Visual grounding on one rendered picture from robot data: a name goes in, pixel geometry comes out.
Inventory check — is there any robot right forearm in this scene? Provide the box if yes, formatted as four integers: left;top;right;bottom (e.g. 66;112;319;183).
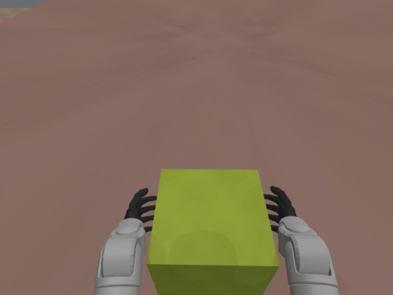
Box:
278;216;339;295

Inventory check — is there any robot left forearm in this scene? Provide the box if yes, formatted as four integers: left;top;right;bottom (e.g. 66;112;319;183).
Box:
94;218;146;295

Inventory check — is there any robot right hand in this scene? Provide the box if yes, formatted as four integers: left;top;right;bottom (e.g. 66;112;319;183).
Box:
264;186;297;233

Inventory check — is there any robot left hand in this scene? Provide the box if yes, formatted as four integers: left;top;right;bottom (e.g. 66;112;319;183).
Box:
124;188;157;232

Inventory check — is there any carton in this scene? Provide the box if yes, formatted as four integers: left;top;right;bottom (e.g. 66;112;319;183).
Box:
147;169;280;295

